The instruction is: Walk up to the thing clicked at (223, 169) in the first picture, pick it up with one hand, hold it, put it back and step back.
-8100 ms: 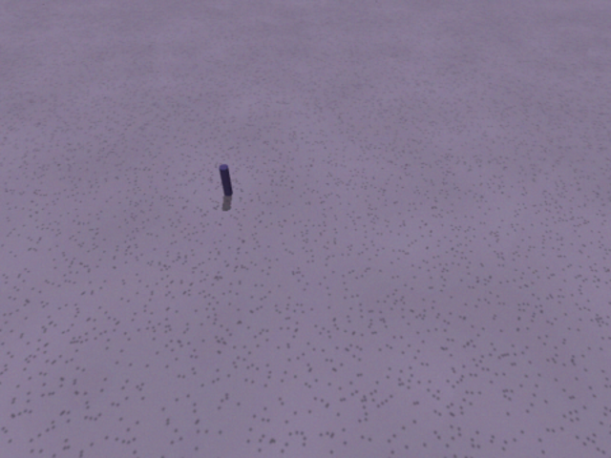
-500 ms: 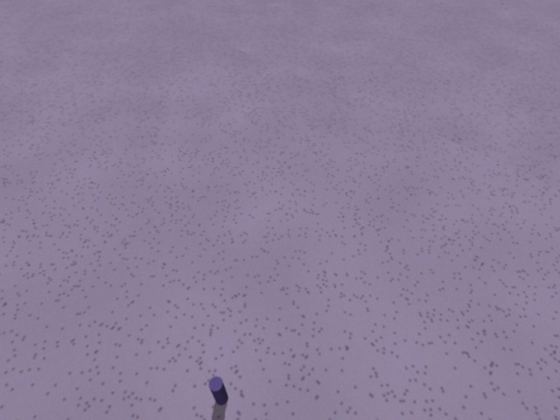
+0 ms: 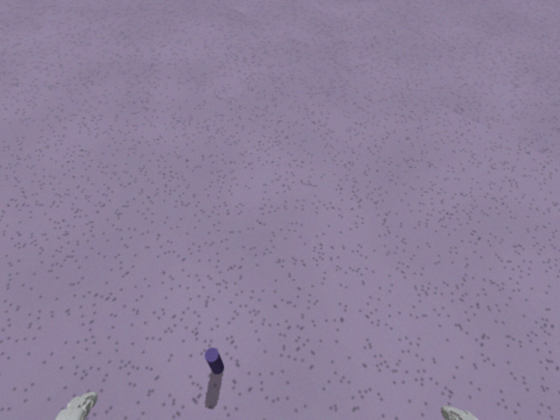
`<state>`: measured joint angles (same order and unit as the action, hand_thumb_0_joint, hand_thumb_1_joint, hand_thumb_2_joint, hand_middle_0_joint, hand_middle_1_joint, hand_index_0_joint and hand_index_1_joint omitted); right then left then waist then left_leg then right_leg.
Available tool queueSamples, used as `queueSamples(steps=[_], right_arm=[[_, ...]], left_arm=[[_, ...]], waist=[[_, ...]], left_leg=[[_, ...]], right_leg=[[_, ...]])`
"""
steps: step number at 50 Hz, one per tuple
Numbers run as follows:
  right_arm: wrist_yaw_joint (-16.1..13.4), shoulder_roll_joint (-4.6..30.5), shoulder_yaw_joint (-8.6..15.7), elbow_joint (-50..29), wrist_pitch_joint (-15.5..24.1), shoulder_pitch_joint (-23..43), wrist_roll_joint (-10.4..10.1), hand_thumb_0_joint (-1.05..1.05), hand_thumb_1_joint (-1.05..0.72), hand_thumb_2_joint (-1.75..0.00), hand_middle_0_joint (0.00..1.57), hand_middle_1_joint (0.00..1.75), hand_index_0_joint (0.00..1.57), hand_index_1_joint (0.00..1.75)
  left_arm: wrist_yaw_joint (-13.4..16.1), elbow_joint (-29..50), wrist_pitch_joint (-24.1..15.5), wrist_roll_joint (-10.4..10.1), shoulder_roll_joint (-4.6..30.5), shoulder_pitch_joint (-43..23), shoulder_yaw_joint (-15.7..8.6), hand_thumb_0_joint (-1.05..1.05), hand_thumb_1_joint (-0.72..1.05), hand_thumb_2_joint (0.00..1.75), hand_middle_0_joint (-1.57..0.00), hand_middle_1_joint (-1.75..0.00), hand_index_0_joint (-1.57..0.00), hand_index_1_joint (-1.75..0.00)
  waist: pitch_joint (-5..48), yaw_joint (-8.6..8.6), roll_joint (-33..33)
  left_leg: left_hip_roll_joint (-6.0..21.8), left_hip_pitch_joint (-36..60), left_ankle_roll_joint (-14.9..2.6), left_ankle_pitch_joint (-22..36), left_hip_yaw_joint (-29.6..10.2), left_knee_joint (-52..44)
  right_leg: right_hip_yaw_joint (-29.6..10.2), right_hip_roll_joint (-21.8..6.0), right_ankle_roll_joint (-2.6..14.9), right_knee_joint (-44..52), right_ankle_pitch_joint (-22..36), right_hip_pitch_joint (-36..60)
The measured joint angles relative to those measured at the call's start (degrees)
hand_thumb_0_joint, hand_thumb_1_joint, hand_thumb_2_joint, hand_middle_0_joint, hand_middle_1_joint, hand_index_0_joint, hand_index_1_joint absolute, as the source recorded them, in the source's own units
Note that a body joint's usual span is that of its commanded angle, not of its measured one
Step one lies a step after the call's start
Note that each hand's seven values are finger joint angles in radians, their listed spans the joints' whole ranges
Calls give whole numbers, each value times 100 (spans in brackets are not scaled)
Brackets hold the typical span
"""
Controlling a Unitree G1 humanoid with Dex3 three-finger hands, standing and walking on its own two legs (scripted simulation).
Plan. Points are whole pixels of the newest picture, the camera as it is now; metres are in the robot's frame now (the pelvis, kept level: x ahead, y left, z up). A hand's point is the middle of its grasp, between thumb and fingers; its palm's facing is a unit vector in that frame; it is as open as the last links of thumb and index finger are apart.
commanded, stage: go down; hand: left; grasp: from the side
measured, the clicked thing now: (215, 361) +0.38 +0.18 -0.69
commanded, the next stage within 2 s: none
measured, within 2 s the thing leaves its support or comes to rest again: neither
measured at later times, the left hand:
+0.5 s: hand out of the picture +0.15 +0.28 -0.20, palm faces +0.06 -0.95 -0.30, open 17.0 cm
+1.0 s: hand (106, 403) +0.21 +0.31 -0.27, palm faces +0.08 -0.97 -0.22, open 17.5 cm
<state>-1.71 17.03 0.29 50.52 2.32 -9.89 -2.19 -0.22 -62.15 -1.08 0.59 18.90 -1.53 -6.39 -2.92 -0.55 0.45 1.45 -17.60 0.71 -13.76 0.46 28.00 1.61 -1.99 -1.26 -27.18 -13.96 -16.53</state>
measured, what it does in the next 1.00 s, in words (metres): lowers itself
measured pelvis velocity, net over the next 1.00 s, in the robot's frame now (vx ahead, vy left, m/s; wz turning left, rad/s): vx -0.03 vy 0.00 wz -0.01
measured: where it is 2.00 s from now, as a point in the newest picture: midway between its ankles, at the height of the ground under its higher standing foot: outside the picture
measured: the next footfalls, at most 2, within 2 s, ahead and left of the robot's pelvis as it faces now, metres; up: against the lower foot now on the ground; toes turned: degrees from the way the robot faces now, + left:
none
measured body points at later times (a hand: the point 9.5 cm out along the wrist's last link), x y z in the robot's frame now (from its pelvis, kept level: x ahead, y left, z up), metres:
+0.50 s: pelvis -0.01 +0.01 -0.07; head +0.08 +0.02 +0.37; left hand +0.14 +0.32 -0.17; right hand +0.14 -0.26 -0.16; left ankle +0.01 +0.13 -0.74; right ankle +0.00 -0.13 -0.74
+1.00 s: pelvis -0.03 +0.00 -0.18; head +0.11 +0.03 +0.25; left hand +0.20 +0.36 -0.25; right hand +0.15 -0.27 -0.26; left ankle +0.01 +0.13 -0.74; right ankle +0.00 -0.13 -0.74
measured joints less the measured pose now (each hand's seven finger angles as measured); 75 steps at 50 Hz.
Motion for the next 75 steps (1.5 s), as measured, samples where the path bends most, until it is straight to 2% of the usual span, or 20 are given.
queueSamples(steps=[4,7,14,20,29,36,41,47,52,58,62,65,69,75], right_arm=[[55,-260,83,-391,6,-162,90,1,-96,-91,20,30,20,30],[82,-329,107,-608,-27,-342,101,1,-95,-91,20,30,20,30],[122,-280,176,-1096,51,-499,88,1,-93,-90,20,30,20,30],[14,-259,226,-1406,248,-398,91,1,-90,-89,20,30,20,30],[-152,-344,99,-1764,489,-146,135,1,-88,-89,20,30,20,30],[-216,-377,40,-1939,669,-82,202,1,-88,-89,20,30,20,30],[-193,-305,29,-1971,836,-68,252,1,-89,-89,20,30,20,30],[-130,-115,88,-1886,1022,26,311,1,-92,-90,20,30,20,30],[-105,-26,91,-1670,958,155,315,1,-91,-90,20,30,20,30],[-58,-68,16,-1512,790,245,310,1,-90,-90,20,30,20,30],[-34,-92,-51,-1424,735,255,295,1,-90,-89,20,30,20,30],[-17,-74,-84,-1344,746,259,297,1,-90,-89,21,30,20,30],[-11,0,-103,-1304,773,282,312,1,-89,-89,21,30,20,30],[-13,124,-161,-1253,780,325,335,1,-89,-89,21,30,20,30]], left_arm=[[-204,185,35,260,127,-220,-421,0,50,50,-9,-12,-10,-12],[-285,408,183,327,169,-125,-554,0,33,37,-7,-10,-8,-10],[-529,1117,456,294,173,418,-780,0,-6,17,-6,-8,-6,-8],[-636,2179,593,208,108,965,-829,0,-31,9,-7,-8,-7,-8],[-659,3224,1031,100,110,1479,-871,-1,-50,3,-8,-7,-8,-8],[-838,3505,1047,-13,215,1595,-1050,-1,-54,2,-8,-7,-8,-7],[-1104,3179,682,-123,377,1328,-1288,-1,-54,2,-8,-6,-9,-6],[-1662,2603,-331,-373,701,591,-1755,-1,-57,2,-8,-6,-8,-7],[-2057,2341,-965,-508,899,-55,-1961,-1,-57,3,-8,-8,-8,-8],[-2253,2289,-1153,-549,1066,-483,-2292,-2,-56,7,-7,-10,-7,-10],[-2382,2187,-1237,-695,1223,-672,-2554,-2,-55,9,-7,-11,-6,-12],[-2522,1812,-1354,-797,1382,-939,-2715,-2,-53,10,-6,-11,-6,-12],[-2773,1278,-1542,-775,1631,-1344,-2824,-2,-53,11,-6,-12,-5,-12],[-3097,1029,-1802,-742,1867,-1813,-3011,-2,-52,9,-6,-11,-6,-11]], waist=[[199,-89,85],[361,-139,65],[659,-185,-45],[763,-103,-51],[900,-107,-30],[1008,-131,-22],[1086,-130,-4],[1263,-131,48],[1305,-135,44],[1249,-150,-4],[1240,-129,-10],[1285,-116,-5],[1297,-136,11],[1212,-219,63]], left_leg=[[54,-690,18,-254,25,631],[77,-1025,19,-454,28,1033],[99,-2011,-14,-974,4,2162],[88,-2703,-27,-1305,-48,2937],[106,-3199,-9,-1556,-159,3498],[111,-3614,8,-1708,-241,3896],[94,-4195,11,-1831,-269,4354],[70,-5579,21,-2146,-307,5516],[66,-6584,26,-2374,-344,6415],[90,-7328,35,-2483,-377,7047],[99,-7619,43,-2471,-401,7254],[94,-7841,52,-2456,-430,7417],[82,-8188,73,-2451,-488,7718],[86,-8653,97,-2463,-561,8157]], right_leg=[[-49,42,28,-631,-237,-712],[-66,58,28,-999,-413,-1038],[-84,61,-11,-2066,-894,-1996],[-65,41,-30,-2821,-1228,-2660],[21,55,-18,-3322,-1476,-3094],[84,60,-2,-3696,-1638,-3472],[88,42,7,-4180,-1785,-4054],[61,15,1,-5391,-2136,-5450],[44,17,4,-6290,-2368,-6451],[33,51,17,-6914,-2464,-7201],[41,66,33,-7127,-2454,-7497],[56,68,44,-7292,-2445,-7714],[90,68,62,-7584,-2447,-8044],[127,90,72,-7991,-2443,-8488]])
